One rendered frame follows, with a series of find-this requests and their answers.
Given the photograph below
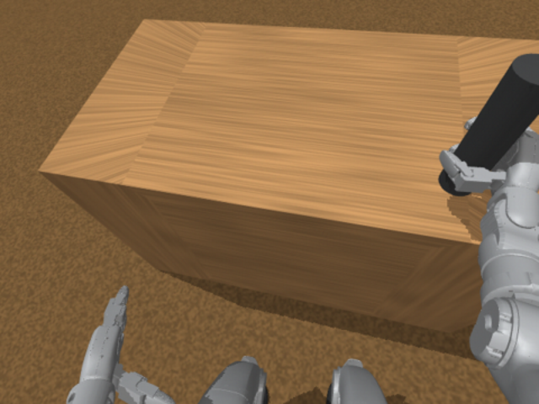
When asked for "left robot arm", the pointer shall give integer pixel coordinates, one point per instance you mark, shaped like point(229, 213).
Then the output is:
point(95, 391)

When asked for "left robot hand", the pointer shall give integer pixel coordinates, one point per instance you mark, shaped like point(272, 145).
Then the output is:
point(102, 358)

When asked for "right robot hand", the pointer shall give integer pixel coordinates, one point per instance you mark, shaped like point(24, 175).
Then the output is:
point(519, 167)

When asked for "can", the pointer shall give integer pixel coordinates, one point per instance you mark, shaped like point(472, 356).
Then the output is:
point(509, 111)

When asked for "right robot arm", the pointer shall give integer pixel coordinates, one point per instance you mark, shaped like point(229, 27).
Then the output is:
point(506, 335)

